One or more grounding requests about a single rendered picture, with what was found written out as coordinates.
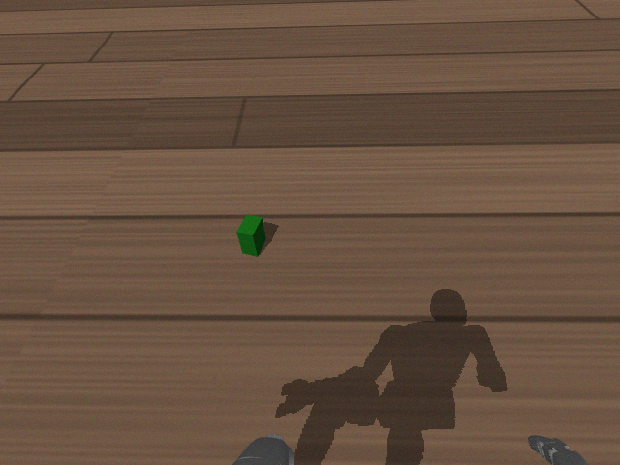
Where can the carton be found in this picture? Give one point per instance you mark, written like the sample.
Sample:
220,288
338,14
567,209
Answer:
251,235

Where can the right robot hand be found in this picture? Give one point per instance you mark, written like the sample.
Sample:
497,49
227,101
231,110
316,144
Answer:
555,451

